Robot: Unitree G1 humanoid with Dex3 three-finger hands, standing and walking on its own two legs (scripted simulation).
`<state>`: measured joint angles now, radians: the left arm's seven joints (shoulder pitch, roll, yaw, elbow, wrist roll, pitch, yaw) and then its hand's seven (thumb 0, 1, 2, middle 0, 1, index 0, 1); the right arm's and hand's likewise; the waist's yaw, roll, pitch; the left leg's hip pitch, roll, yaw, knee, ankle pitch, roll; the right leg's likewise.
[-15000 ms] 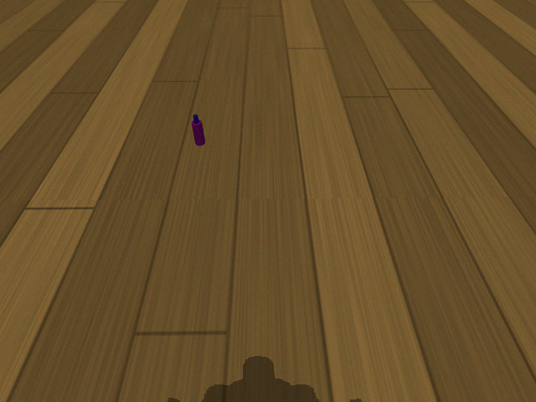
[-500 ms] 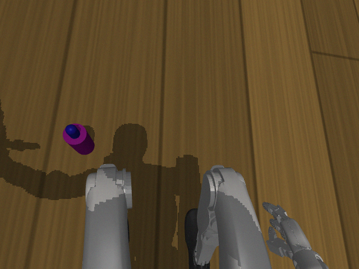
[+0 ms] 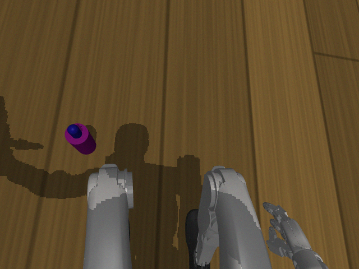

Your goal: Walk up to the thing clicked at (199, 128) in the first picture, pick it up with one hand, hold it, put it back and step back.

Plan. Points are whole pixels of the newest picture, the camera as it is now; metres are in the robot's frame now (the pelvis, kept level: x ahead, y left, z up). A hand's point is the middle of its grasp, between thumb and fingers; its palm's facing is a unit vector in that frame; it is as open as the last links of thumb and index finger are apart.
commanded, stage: go down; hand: left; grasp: from the side
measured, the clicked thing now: (80, 138) +0.42 +0.27 -0.27
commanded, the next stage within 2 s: none
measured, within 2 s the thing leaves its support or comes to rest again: neither
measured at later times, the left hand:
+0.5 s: hand out of the picture +0.34 +0.45 +0.02, palm faces +0.26 -0.97 -0.01, open 17.0 cm
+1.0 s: hand out of the picture +0.34 +0.45 +0.02, palm faces +0.26 -0.97 -0.02, open 17.1 cm
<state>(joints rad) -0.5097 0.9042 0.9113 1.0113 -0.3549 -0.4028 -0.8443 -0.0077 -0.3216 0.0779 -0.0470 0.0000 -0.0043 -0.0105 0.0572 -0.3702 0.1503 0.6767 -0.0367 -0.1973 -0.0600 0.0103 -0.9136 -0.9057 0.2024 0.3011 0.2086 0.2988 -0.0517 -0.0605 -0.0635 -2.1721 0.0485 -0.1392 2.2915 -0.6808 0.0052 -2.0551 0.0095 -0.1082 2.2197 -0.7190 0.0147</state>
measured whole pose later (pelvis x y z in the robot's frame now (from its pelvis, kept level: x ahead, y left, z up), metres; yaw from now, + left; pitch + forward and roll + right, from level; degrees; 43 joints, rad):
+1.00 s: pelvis +0.00 +0.00 +0.00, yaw +0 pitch +31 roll -9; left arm -0.51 0.89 0.89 0.99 -0.34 -0.40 -0.83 -0.01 -0.40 0.06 -0.05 0.00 -0.02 -0.02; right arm 0.06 -0.36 0.15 0.68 -0.03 -0.19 -0.06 0.01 -0.91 -0.90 0.20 0.30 0.21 0.30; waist -0.05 -0.06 -0.07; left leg -2.17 0.05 -0.14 2.29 -0.68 0.01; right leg -2.05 0.01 -0.11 2.22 -0.72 0.02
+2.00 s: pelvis +0.00 +0.00 +0.00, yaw +0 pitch +31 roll -9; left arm -0.53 0.88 0.90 1.00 -0.35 -0.41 -0.85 -0.01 -0.45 0.06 -0.05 -0.01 -0.02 -0.03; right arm 0.05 -0.37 0.15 0.68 -0.04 -0.20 -0.06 0.01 -0.91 -0.90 0.20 0.30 0.21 0.30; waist -0.05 -0.07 -0.06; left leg -2.18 0.04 -0.14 2.31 -0.68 0.00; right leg -2.06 0.01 -0.11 2.23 -0.72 0.02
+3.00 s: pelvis +0.00 +0.00 +0.00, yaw +0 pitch +31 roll -9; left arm -0.52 0.89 0.90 0.98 -0.34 -0.41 -0.85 -0.01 -0.49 0.06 -0.05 -0.03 -0.03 -0.04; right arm 0.04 -0.36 0.15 0.68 -0.04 -0.20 -0.06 0.01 -0.91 -0.90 0.20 0.30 0.21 0.30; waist -0.05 -0.08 -0.06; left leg -2.18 0.04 -0.15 2.31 -0.68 0.00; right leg -2.06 0.01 -0.11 2.23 -0.72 0.02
